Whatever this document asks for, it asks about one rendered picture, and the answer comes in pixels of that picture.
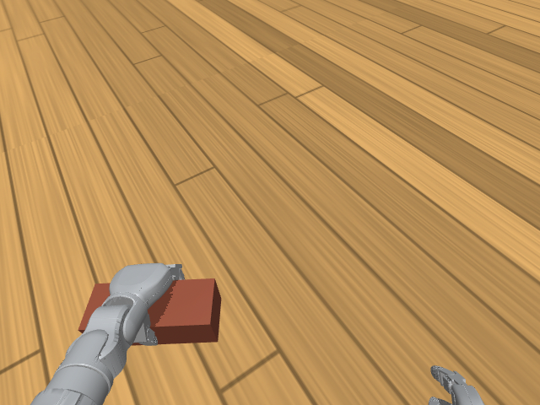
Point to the left robot hand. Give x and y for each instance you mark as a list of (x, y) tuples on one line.
[(149, 282)]

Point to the carton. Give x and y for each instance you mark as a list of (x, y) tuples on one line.
[(188, 312)]

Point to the right robot hand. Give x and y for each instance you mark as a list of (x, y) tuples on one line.
[(455, 384)]

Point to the left robot arm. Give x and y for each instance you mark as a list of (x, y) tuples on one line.
[(95, 358)]

